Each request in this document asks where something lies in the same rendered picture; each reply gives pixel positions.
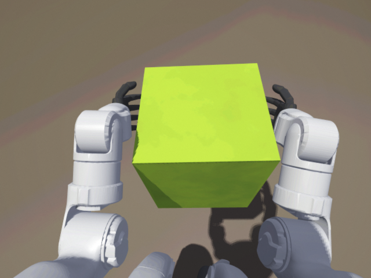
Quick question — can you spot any robot left forearm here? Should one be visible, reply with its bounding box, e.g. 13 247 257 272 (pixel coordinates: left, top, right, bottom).
59 103 132 247

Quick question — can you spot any robot left upper arm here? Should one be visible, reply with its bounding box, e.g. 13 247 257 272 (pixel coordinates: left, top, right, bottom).
14 211 128 278

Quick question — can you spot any robot right forearm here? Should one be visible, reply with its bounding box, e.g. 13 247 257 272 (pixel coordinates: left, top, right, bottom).
272 108 339 263

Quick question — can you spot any right robot shin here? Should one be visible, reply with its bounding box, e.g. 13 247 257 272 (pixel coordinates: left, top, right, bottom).
205 259 230 278

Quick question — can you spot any robot left hand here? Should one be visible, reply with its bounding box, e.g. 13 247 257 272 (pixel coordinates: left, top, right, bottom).
112 81 141 131

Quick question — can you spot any robot right hand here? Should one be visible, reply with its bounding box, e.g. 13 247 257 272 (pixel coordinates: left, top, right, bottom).
265 84 297 130

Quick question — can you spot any robot left thigh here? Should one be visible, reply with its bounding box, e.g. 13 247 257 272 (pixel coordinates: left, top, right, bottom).
128 252 175 278

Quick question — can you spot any carton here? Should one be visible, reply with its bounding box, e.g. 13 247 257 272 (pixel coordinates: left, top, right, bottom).
132 63 281 208

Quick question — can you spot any robot right upper arm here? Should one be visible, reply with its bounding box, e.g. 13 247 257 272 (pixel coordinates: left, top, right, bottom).
257 217 363 278

